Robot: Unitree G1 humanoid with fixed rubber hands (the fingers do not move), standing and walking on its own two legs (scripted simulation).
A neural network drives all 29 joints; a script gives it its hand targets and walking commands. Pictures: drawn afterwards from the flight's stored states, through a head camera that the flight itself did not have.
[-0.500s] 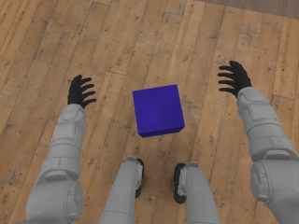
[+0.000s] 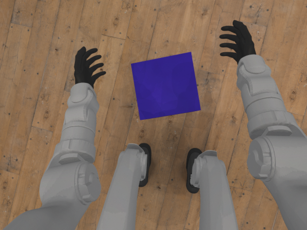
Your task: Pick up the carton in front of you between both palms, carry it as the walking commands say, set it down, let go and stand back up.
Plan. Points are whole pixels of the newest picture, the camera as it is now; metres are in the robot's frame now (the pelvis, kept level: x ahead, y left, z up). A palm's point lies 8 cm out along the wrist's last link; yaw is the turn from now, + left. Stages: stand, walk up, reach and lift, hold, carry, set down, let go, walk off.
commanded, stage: reach and lift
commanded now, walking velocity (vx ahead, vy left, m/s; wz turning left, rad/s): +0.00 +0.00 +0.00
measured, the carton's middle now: (166, 91) +0.46 +0.03 -0.45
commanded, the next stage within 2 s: none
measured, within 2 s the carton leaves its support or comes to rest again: leaves its support in 1.48 s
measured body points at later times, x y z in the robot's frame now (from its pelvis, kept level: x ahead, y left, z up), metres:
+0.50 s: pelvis -0.05 +0.00 -0.18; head +0.31 -0.01 +0.09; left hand +0.44 +0.22 -0.36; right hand +0.51 -0.15 -0.36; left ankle +0.08 +0.13 -0.54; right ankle +0.07 -0.11 -0.54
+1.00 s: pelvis -0.05 +0.01 -0.20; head +0.31 +0.00 +0.06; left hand +0.45 +0.22 -0.38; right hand +0.51 -0.13 -0.39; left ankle +0.08 +0.13 -0.54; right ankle +0.07 -0.11 -0.54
